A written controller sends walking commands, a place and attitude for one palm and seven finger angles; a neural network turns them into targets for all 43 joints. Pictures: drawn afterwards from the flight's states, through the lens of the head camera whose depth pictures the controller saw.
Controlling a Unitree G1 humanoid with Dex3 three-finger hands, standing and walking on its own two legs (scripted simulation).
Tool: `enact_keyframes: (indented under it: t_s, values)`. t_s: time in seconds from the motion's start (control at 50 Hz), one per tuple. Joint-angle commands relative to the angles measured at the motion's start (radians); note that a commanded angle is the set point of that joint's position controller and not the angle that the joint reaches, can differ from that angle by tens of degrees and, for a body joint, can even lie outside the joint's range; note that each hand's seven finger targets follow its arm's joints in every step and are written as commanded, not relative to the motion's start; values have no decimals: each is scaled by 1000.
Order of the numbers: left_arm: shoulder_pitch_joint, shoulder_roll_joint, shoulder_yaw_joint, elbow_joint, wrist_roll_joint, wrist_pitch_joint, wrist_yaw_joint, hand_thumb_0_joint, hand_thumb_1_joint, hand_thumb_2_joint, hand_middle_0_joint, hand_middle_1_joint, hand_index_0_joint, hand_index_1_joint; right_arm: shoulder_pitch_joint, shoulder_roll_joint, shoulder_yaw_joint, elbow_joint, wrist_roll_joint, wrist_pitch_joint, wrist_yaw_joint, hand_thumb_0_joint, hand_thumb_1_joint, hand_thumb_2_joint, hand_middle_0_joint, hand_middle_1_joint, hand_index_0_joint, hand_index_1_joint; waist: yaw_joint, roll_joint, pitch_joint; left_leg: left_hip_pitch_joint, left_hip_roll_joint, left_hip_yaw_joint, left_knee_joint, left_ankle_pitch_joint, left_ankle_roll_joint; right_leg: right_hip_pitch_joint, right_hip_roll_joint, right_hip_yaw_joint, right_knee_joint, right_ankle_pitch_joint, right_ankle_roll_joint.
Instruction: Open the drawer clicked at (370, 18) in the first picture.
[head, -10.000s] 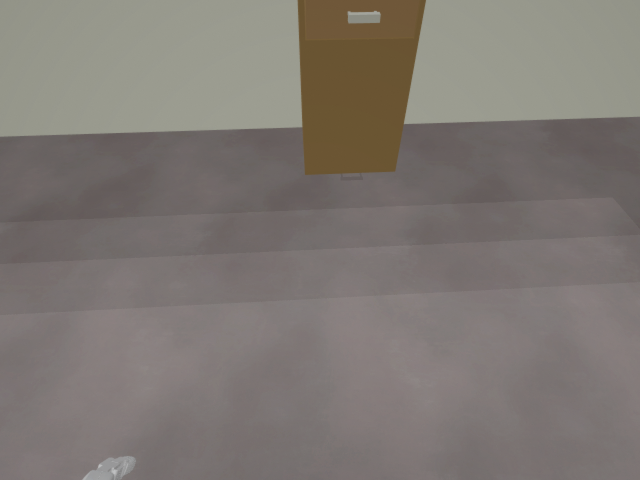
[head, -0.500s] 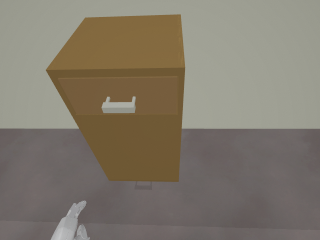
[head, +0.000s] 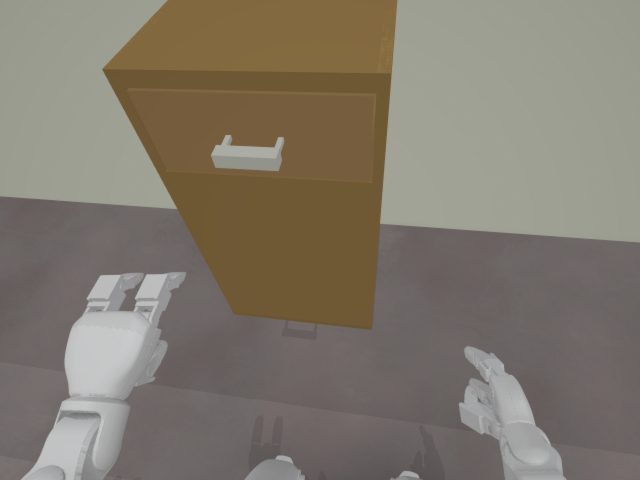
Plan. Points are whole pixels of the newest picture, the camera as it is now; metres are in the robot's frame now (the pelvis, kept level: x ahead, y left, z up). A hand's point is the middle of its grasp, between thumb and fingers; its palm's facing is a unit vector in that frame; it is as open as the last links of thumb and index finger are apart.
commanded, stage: raise the hand with hooked fingers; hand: left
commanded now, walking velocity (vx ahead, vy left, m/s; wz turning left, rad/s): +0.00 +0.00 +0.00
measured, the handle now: (250, 149) +0.61 +0.22 +0.04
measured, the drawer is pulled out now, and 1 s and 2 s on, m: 0.00 0.00 0.00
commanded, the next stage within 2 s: move the hooked fingers above the handle in 1.24 s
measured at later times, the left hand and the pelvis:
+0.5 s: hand (125, 266) +0.31 +0.28 +0.11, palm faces +0.16 -0.07 -0.99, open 12.8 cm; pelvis +0.02 +0.05 +0.04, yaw -3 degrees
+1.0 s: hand (111, 213) +0.35 +0.29 +0.16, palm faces +0.00 -0.07 -1.00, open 13.8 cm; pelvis +0.03 +0.06 +0.06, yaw -2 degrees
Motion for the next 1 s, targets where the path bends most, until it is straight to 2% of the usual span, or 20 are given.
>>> enact_keyframes:
  t_s: [0.0,0.06,0.08,0.14,0.18,0.22,0.26,0.28,0.34,0.36,0.42,0.48,0.5,0.56,0.64,0.68,0.74,0.82,0.9,0.98]
  values:
    - [-66,153,78,-69,-60,179,-48,0,107,560,-257,-810,-257,-810,-46,-108,-23,-145,46,-4,-25,0,-900,-900,200,300,200,300,-46,-138,-225,78,-87,39,-177,216,68,346,-10,234,-349,347,58]
    - [-24,191,82,-112,-96,256,-150,0,37,530,-262,-855,-262,-855,-68,-111,-2,-157,65,6,-45,0,-900,-900,200,300,200,300,-9,-174,-235,111,-83,47,-256,242,65,491,-25,238,-366,446,75]
    - [-5,208,101,-112,-104,258,-175,0,13,520,-263,-870,-263,-870,-73,-116,6,-158,65,5,-50,0,-900,-900,200,300,200,300,-3,-181,-233,116,-81,48,-270,245,66,515,-25,237,-362,462,74]
    - [-11,183,80,-194,-104,207,-220,0,-57,490,-268,-915,-268,-915,-49,-117,7,-142,59,-7,-52,0,-900,-900,200,300,200,300,-12,-164,-157,168,-72,41,-323,268,70,494,-18,184,-382,470,69]
    - [-84,185,86,-248,-94,152,-207,0,-103,470,-272,-945,-272,-945,-40,-116,1,-143,52,-20,-55,0,-900,-900,200,300,200,300,-21,-130,-139,198,-73,37,-336,254,73,462,-14,166,-409,367,61]
    - [-130,185,102,-249,-74,103,-165,0,-150,450,-275,-975,-275,-975,-20,-114,-13,-128,43,-34,-54,0,-900,-900,200,300,200,300,-29,-63,-123,250,-74,38,-339,256,72,404,-7,146,-420,311,53]
    - [-189,212,134,-261,-59,70,-121,0,-197,430,-278,-1005,-278,-1005,4,-118,-25,-117,38,-39,-52,0,-900,-900,200,300,200,300,-33,-22,-173,301,-76,37,-335,283,73,389,1,128,-410,319,43]
    - [-220,236,156,-269,-52,64,-99,0,-220,420,-280,-1020,-280,-1020,6,-120,-31,-116,35,-41,-51,0,-900,-900,200,300,200,300,-32,-25,-188,308,-76,34,-331,299,72,391,3,123,-407,325,41]
    - [-276,203,123,-229,-40,91,-67,0,-290,390,-285,-1065,-285,-1065,15,-125,-44,-101,45,-34,-42,0,-900,-900,200,300,200,300,-43,51,-203,362,-67,34,-343,349,63,358,14,83,-386,353,30]
    - [-307,199,111,-228,-43,107,-67,0,-313,380,-287,-1080,-287,-1080,14,-130,-49,-97,49,-31,-38,0,-900,-900,200,300,200,300,-46,55,-213,378,-64,34,-348,371,61,361,17,75,-384,371,29]
    - [-341,170,55,-185,-66,180,-109,0,-383,350,-292,-1125,-292,-1125,-1,-136,-50,-94,69,-24,-34,0,-900,-900,200,300,200,300,-45,19,-194,393,-54,24,-388,405,59,396,21,55,-397,386,31]
    - [-390,164,6,-195,-76,240,-187,0,-453,320,-297,-1170,-297,-1170,-25,-141,-41,-104,82,-12,-34,0,-900,-900,200,300,200,300,-40,31,-185,435,-44,11,-426,468,53,433,23,49,-418,399,30]
    - [-401,160,-15,-181,-77,257,-217,0,-477,310,-298,-1185,-298,-1185,-26,-137,-34,-105,85,-7,-35,0,-900,-900,200,300,200,300,-40,4,-147,435,-39,8,-444,469,53,438,23,43,-431,389,32]
    - [-447,205,1,-165,-71,281,-293,0,-500,300,-300,-1200,-300,-1200,-24,-138,-16,-109,86,13,-39,0,-900,-900,200,300,200,300,-32,-38,-124,450,-36,9,-478,489,54,481,26,40,-460,401,35]
    - [-563,252,28,-171,-60,263,-351,0,-500,300,-300,-1200,-300,-1200,-18,-130,1,-107,84,32,-40,0,-900,-900,200,300,200,300,-29,-6,-121,496,-32,2,-503,550,49,515,30,39,-489,418,30]
    - [-620,270,38,-184,-65,245,-367,0,-500,300,-300,-1200,-300,-1200,-18,-127,6,-106,82,35,-39,0,-900,-900,200,300,200,300,-29,43,-132,522,-31,-4,-511,588,44,530,33,41,-503,428,27]
    - [-673,268,27,-193,-75,219,-388,0,-500,300,-300,-1200,-300,-1200,-7,-123,6,-95,81,35,-35,0,-900,-900,200,300,200,300,-32,86,-157,569,-30,-12,-517,649,34,541,34,38,-520,449,26]
    - [-716,277,29,-146,-100,207,-424,0,-500,300,-300,-1200,-300,-1200,2,-131,6,-82,87,39,-33,0,-900,-900,200,300,200,300,-43,28,-157,562,-33,-8,-531,637,38,563,36,36,-545,465,29]
    - [-602,227,3,-66,-125,203,-473,0,-500,300,-300,-1200,-300,-1200,15,-139,1,-84,91,46,-21,0,-900,-900,200,300,200,300,-32,-36,-116,523,-34,8,-545,621,43,581,34,29,-556,480,33]
    - [-602,268,45,-153,-128,155,-475,0,-500,300,-300,-1200,-300,-1200,6,-147,-6,-101,83,44,-18,0,-900,-900,200,300,200,300,-17,-23,-165,526,-40,11,-546,607,52,611,34,39,-557,490,32]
